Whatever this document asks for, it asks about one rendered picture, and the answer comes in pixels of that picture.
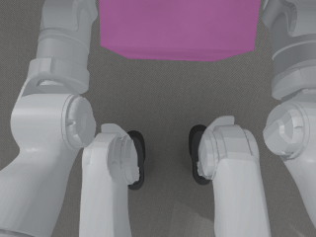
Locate right robot upper arm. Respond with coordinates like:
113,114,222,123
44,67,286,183
263,101,316,229

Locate robot left forearm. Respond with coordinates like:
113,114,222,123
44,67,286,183
10,0,98,136

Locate robot right thigh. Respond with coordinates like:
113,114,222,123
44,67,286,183
199,124,272,237

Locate left robot foot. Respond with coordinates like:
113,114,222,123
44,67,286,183
127,130,146,191

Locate left robot upper arm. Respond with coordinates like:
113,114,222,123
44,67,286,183
0,93,97,237

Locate carton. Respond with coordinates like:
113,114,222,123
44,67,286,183
99,0,261,62

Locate robot right forearm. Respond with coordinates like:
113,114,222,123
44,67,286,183
261,0,316,103

